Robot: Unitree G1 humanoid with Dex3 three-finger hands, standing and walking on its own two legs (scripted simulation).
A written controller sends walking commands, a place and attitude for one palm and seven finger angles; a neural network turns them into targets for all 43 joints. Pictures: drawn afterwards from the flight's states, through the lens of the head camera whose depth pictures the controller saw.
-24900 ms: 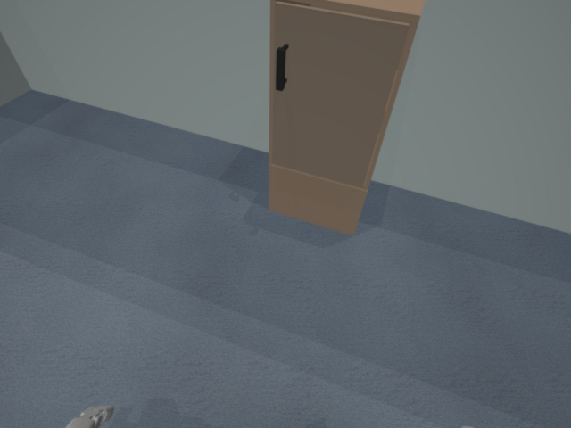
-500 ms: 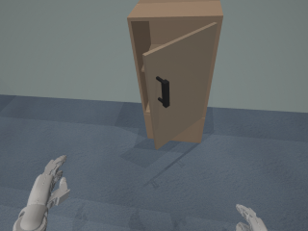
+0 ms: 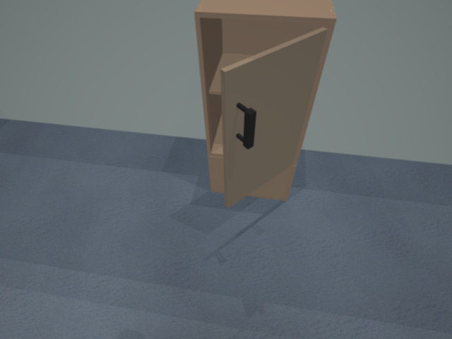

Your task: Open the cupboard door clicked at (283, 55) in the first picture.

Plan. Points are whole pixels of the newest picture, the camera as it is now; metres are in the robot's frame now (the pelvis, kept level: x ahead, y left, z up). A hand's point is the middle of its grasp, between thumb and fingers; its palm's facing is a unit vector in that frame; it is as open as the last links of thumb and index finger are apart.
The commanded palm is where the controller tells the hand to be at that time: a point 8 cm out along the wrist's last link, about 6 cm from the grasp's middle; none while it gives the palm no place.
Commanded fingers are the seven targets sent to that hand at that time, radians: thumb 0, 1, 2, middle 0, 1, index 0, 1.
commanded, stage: let the arm hang, fingers relaxed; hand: left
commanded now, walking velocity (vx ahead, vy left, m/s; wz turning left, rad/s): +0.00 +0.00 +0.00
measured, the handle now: (244, 125) +0.66 -0.01 -0.03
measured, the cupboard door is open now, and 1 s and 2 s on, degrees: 47 47 47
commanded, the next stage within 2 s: look to check the result in 0.46 s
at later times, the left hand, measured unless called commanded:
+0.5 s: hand out of the picture -0.01 +0.16 -0.18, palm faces +0.02 -0.99 -0.16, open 7.3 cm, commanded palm none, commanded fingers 0.00 0.90 0.90 -0.20 -0.30 -0.20 -0.30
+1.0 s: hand out of the picture +0.03 +0.17 -0.18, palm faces +0.02 -0.98 -0.20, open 7.3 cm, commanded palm none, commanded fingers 0.00 0.90 0.90 -0.20 -0.30 -0.20 -0.30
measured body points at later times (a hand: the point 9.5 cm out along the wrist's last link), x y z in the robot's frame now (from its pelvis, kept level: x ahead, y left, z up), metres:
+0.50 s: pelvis +0.00 +0.00 +0.00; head +0.01 +0.00 +0.45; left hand -0.01 +0.21 -0.16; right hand -0.04 -0.20 -0.16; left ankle -0.03 +0.10 -0.74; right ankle +0.05 -0.11 -0.74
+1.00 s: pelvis +0.02 +0.00 +0.00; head +0.03 +0.00 +0.45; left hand +0.03 +0.22 -0.16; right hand +0.00 -0.21 -0.16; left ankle -0.03 +0.10 -0.74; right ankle +0.05 -0.11 -0.74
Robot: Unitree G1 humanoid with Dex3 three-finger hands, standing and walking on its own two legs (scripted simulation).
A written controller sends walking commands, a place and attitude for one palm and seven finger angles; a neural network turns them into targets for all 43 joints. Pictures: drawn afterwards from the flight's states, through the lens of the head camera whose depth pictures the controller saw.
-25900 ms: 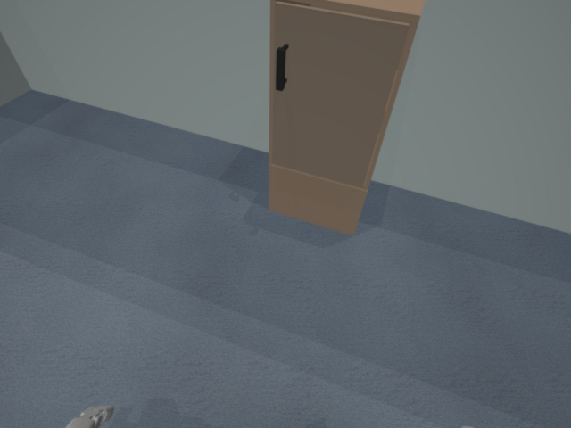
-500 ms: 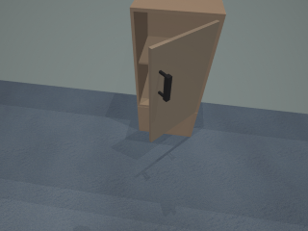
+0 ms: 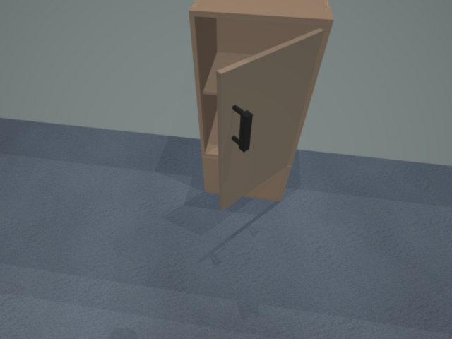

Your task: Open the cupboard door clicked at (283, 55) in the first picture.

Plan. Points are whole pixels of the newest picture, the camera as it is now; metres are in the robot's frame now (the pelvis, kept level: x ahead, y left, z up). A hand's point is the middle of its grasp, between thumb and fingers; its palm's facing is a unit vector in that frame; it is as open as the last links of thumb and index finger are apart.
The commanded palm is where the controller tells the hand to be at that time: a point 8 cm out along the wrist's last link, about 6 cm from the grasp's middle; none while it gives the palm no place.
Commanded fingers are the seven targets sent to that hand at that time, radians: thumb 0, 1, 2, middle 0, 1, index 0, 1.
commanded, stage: look to check the result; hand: left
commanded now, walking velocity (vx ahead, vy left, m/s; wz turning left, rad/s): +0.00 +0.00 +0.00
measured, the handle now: (240, 128) +0.64 +0.00 -0.03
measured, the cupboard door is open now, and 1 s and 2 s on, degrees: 47 47 47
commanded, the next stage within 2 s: walk to a spot facing it in 0.02 s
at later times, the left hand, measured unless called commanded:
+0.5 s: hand out of the picture +0.06 +0.17 -0.18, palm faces -0.08 -0.97 -0.24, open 7.3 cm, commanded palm none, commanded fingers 0.00 0.90 0.90 -0.20 -0.30 -0.20 -0.30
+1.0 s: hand out of the picture +0.14 +0.13 -0.17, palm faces -0.30 -0.92 -0.25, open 7.3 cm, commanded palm none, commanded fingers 0.00 0.90 0.90 -0.20 -0.30 -0.20 -0.30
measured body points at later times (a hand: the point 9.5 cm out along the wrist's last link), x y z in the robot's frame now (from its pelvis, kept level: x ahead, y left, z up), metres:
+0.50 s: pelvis +0.00 -0.02 -0.02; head +0.04 -0.05 +0.43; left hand +0.06 +0.22 -0.17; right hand -0.02 -0.25 -0.18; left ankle -0.05 +0.09 -0.74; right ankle +0.01 -0.11 -0.73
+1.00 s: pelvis +0.03 -0.04 +0.00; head +0.09 -0.07 +0.44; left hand +0.15 +0.18 -0.15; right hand +0.07 -0.33 -0.14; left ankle +0.07 +0.11 -0.68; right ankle +0.01 -0.12 -0.74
